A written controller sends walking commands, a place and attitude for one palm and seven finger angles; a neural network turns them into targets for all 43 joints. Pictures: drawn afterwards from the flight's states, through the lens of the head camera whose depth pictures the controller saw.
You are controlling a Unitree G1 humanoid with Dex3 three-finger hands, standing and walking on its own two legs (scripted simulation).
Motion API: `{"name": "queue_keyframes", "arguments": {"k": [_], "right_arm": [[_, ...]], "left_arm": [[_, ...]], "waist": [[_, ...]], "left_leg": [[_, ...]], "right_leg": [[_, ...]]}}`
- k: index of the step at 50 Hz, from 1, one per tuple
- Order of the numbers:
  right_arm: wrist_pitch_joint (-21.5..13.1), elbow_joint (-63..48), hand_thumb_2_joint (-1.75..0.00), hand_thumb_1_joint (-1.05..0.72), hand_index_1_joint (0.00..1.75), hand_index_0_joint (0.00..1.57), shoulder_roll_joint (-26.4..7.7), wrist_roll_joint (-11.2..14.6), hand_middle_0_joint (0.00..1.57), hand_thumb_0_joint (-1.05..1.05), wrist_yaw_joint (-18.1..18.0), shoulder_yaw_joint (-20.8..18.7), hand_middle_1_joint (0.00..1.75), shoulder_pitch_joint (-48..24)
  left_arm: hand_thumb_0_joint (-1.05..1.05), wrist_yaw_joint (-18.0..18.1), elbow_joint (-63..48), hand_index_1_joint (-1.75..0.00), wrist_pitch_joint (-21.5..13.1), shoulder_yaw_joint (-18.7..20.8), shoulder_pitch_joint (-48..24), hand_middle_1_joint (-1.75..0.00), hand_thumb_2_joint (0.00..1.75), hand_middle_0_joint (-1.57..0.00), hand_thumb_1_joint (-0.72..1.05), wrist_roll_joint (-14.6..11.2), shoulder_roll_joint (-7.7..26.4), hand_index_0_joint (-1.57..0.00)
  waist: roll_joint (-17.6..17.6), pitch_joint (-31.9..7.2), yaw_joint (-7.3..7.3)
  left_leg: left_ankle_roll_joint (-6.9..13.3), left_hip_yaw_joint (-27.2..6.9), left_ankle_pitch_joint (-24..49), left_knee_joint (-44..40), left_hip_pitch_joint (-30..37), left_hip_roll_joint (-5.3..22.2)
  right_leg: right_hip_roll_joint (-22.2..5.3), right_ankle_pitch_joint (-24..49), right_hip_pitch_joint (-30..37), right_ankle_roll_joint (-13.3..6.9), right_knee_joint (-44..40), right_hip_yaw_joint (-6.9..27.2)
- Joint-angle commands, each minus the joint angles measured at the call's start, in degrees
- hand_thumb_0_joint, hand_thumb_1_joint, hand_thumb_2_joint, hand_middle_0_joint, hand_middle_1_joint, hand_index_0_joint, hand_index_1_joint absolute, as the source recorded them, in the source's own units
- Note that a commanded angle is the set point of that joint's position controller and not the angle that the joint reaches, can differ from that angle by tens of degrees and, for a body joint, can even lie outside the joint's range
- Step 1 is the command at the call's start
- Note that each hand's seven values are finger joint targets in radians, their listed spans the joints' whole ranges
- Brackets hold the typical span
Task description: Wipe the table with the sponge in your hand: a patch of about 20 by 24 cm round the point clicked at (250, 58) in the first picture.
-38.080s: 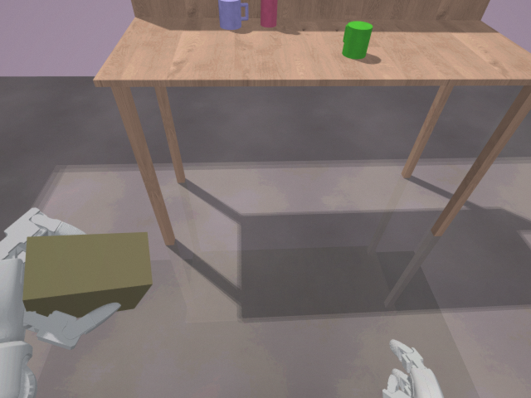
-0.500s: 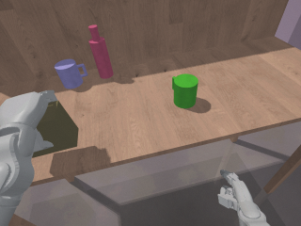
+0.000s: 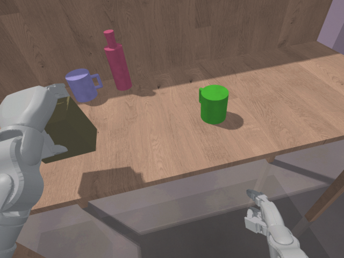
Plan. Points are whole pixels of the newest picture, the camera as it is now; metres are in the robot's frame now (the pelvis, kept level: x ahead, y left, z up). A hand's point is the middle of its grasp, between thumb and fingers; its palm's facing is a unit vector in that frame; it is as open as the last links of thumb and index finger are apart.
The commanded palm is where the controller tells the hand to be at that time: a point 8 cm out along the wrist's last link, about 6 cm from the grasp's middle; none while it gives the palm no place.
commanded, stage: lift the sponge slowly off the table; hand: left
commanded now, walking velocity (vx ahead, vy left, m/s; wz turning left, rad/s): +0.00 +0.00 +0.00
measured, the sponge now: (62, 136) +0.27 +0.29 +0.18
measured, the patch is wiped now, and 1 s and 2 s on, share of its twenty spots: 0.95 0.95 0.95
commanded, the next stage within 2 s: bring the sponge back beside the body in 0.14 s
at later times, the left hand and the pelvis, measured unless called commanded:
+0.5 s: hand (55, 127) +0.26 +0.28 +0.22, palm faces +0.19 -0.07 -0.98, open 10.3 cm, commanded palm +0.20 +0.28 +0.29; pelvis +0.00 -0.01 +0.00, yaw +0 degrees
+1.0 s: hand (45, 142) +0.23 +0.28 +0.21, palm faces +0.22 -0.08 -0.97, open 10.3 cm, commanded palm +0.17 +0.28 +0.29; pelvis +0.00 -0.01 +0.00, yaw +0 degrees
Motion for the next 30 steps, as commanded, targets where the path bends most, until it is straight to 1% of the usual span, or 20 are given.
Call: {"name": "queue_keyframes", "arguments": {"k": [1,2,3,5,6,7,9,10,11,12,14,16,18,20,21,22,25,26,28,30], "right_arm": [[-3.7,-11.5,-0.9,-0.9,0.3,0.2,-5.0,0.6,0.2,0.0,-0.9,-2.3,0.3,-16.0],[-3.6,-11.2,-0.9,-0.9,0.3,0.2,-5.4,0.2,0.2,0.0,-1.2,-2.3,0.3,-13.5],[-3.6,-10.7,-0.9,-0.9,0.3,0.2,-5.3,0.1,0.2,0.0,-1.3,-2.5,0.3,-13.1],[-3.1,-10.7,-0.9,-0.9,0.3,0.2,-5.7,0.1,0.2,0.0,-1.4,-2.7,0.3,-13.0],[-3.4,-11.0,-0.9,-0.9,0.3,0.2,-5.7,0.6,0.2,0.0,-1.3,-2.5,0.3,-15.4],[-3.4,-11.1,-0.9,-0.9,0.3,0.2,-5.6,0.2,0.2,0.0,-1.5,-2.4,0.3,-13.1],[-3.2,-10.6,-0.9,-0.9,0.3,0.2,-5.7,0.3,0.2,0.0,-1.3,-2.6,0.3,-13.0],[-3.2,-10.7,-0.9,-0.9,0.3,0.2,-5.6,0.2,0.2,0.0,-1.3,-2.7,0.3,-13.2],[-3.7,-11.2,-0.9,-0.9,0.3,0.2,-5.7,0.6,0.2,0.0,-1.2,-2.6,0.3,-15.5],[-3.6,-11.3,-0.9,-0.9,0.3,0.2,-5.6,0.1,0.2,0.0,-1.3,-2.5,0.3,-13.4],[-3.3,-11.3,-0.9,-0.9,0.3,0.2,-5.4,0.1,0.2,0.0,-1.0,-2.6,0.3,-13.2],[-3.6,-12.0,-0.9,-0.9,0.3,0.2,-5.3,0.5,0.2,0.0,-0.8,-2.5,0.3,-15.5],[-3.3,-11.3,-0.9,-0.9,0.3,0.2,-5.2,0.0,0.2,0.0,-0.9,-2.5,0.3,-12.8],[-2.9,-11.7,-0.9,-0.9,0.3,0.2,-5.4,-0.2,0.2,0.0,-0.7,-2.8,0.3,-13.0],[-3.4,-12.3,-0.9,-0.9,0.3,0.2,-5.4,0.2,0.2,0.0,-0.6,-2.7,0.3,-15.5],[-3.1,-12.0,-0.9,-0.9,0.3,0.2,-5.2,-0.2,0.2,0.0,-0.7,-2.5,0.3,-13.3],[-2.6,-11.9,-0.9,-0.9,0.3,0.2,-5.3,-0.1,0.2,0.0,-0.6,-2.7,0.3,-13.2],[-3.3,-12.7,-0.9,-0.9,0.3,0.2,-5.1,0.2,0.2,0.0,-0.5,-2.7,0.3,-15.8],[-2.9,-11.8,-0.9,-0.9,0.3,0.2,-5.1,-0.2,0.2,0.0,-0.6,-2.7,0.3,-12.7],[-2.5,-12.1,-0.9,-0.9,0.3,0.2,-5.3,0.0,0.2,0.0,-0.7,-2.7,0.3,-13.3]], "left_arm": [[0.0,2.3,-11.6,-1.6,-0.5,10.2,-20.3,-1.6,1.3,-1.2,0.1,2.0,16.0,-1.2],[0.0,2.6,-10.3,-1.6,-0.5,10.2,-22.4,-1.6,1.3,-1.2,0.1,2.7,16.9,-1.2],[0.0,2.4,-7.4,-1.6,-0.3,8.9,-21.0,-1.6,1.3,-1.2,0.1,2.8,15.1,-1.2],[0.0,2.2,-7.9,-1.6,-0.4,10.2,-20.3,-1.6,1.3,-1.2,0.1,2.8,16.9,-1.2],[0.0,2.3,-9.4,-1.6,-0.3,11.0,-22.2,-1.6,1.3,-1.2,0.1,2.7,18.0,-1.2],[0.0,2.4,-8.5,-1.6,-0.2,10.0,-24.2,-1.6,1.3,-1.2,0.1,3.5,17.6,-1.2],[0.0,1.8,-6.5,-1.6,-0.2,8.6,-21.9,-1.6,1.3,-1.2,0.1,3.0,15.7,-1.2],[0.0,1.6,-7.5,-1.6,-0.3,9.1,-21.2,-1.6,1.3,-1.2,0.1,2.8,16.2,-1.2],[0.0,1.7,-9.3,-1.6,-0.4,11.1,-22.2,-1.6,1.3,-1.2,0.1,2.9,18.3,-1.2],[0.0,1.8,-9.9,-1.6,-0.3,10.8,-22.9,-1.6,1.3,-1.2,0.1,3.6,18.4,-1.2],[0.0,1.2,-9.6,-1.6,-0.5,9.5,-19.4,-1.6,1.3,-1.2,0.1,2.9,16.1,-1.2],[0.0,1.2,-12.5,-1.6,-0.6,11.3,-18.6,-1.6,1.3,-1.2,0.1,2.3,17.7,-1.2],[0.0,1.4,-9.6,-1.6,-0.6,11.2,-16.2,-1.6,1.3,-1.2,0.1,2.6,16.7,-1.2],[0.0,1.5,-12.7,-1.6,-1.0,12.8,-14.7,-1.6,1.3,-1.2,0.1,2.2,18.1,-1.2],[0.0,1.8,-14.7,-1.6,-0.9,14.2,-15.0,-1.6,1.3,-1.2,0.1,2.0,19.4,-1.2],[0.0,2.0,-13.7,-1.6,-0.7,13.5,-15.5,-1.6,1.3,-1.2,0.1,2.3,18.7,-1.2],[0.0,2.2,-14.3,-1.6,-1.1,13.3,-12.7,-1.6,1.3,-1.2,0.1,1.4,17.8,-1.2],[0.0,2.4,-17.0,-1.6,-1.1,14.3,-12.5,-1.6,1.3,-1.2,0.1,1.0,18.3,-1.2],[0.0,2.6,-13.2,-1.6,-0.7,14.4,-8.9,-1.6,1.3,-1.2,0.1,0.9,17.7,-1.2],[0.0,2.3,-15.5,-1.6,-1.0,13.4,-9.5,-1.6,1.3,-1.2,0.1,0.3,17.1,-1.2]], "waist": [[-1.4,-13.3,-0.59],[-1.5,-14.2,-0.19],[-2.9,-12.8,-0.48],[-2.7,-13.7,-0.04],[-1.3,-14.5,-0.68],[-2.1,-15.6,-0.18],[-1.8,-13.6,-0.46],[-1.4,-14.1,-0.16],[-0.5,-15.4,-0.51],[-0.9,-17.8,0.29],[-1.1,-15.3,0.04],[0.0,-15.5,-0.3],[-3.0,-13.7,0.03],[-2.7,-14.9,0.77],[-0.9,-15.5,0.47],[-1.9,-15.9,0.85],[-1.7,-14.4,0.75],[-0.8,-15.3,0.49],[-3.6,-13.7,0.79],[-3.1,-12.9,0.43]], "left_leg": [[0.6,-2.7,12.5,-2.0,5.1,-0.6],[0.6,-2.4,13.2,-1.8,4.7,-0.8],[0.5,-2.1,13.4,-1.7,4.9,-0.8],[0.7,-1.9,13.7,-1.4,5.1,-1.1],[0.5,-2.4,12.6,-1.6,5.5,-0.8],[0.6,-2.2,14.0,-1.2,5.0,-1.1],[0.4,-2.0,13.0,-1.8,4.9,-0.9],[0.6,-1.9,13.7,-1.4,5.1,-1.1],[0.5,-2.6,13.2,-1.4,5.4,-0.9],[0.7,-2.1,15.5,-0.8,5.3,-1.4],[0.6,-1.9,15.7,-0.9,5.3,-1.2],[0.6,-2.5,14.8,-1.0,5.5,-0.9],[0.7,-1.8,15.3,-0.7,4.7,-1.0],[0.8,-1.7,16.5,-0.4,5.0,-1.1],[0.7,-2.4,15.9,-0.3,5.2,-1.0],[0.7,-1.7,16.5,0.1,4.5,-1.3],[0.7,-1.5,16.0,0.0,5.0,-1.1],[0.6,-2.3,15.3,0.0,5.5,-0.9],[0.7,-1.5,16.4,0.9,4.6,-1.1],[0.8,-1.3,15.0,0.6,4.8,-1.1]], "right_leg": [[0.2,10.3,2.2,-2.1,-3.5,5.4],[-0.6,10.1,2.9,-1.9,-2.8,3.5],[-0.4,10.7,2.1,-1.8,-3.3,3.2],[-0.6,12.0,3.0,-1.8,-3.2,3.8],[0.1,10.7,2.9,-2.3,-3.4,6.3],[-0.8,11.5,3.9,-2.0,-2.5,4.1],[-0.6,11.0,2.8,-1.7,-3.3,3.4],[-0.7,12.4,3.3,-1.7,-3.0,3.6],[-0.1,11.8,3.9,-2.4,-2.9,6.4],[-1.0,13.6,5.6,-2.0,-1.7,4.2],[-0.7,14.3,4.1,-1.7,-2.3,3.3],[-0.1,13.5,4.1,-2.2,-2.4,6.0],[-0.6,13.4,3.1,-1.6,-2.5,3.5],[-0.7,15.6,4.1,-1.6,-1.9,3.6],[-0.1,15.1,4.3,-2.3,-2.0,6.7],[-1.0,15.1,4.7,-1.7,-1.4,4.4],[-0.7,14.7,3.4,-1.5,-2.1,4.0],[-0.1,14.0,3.7,-2.2,-2.2,7.0],[-0.8,15.5,3.2,-1.4,-1.9,4.5],[-1.0,14.3,2.4,-1.0,-2.4,4.3]]}}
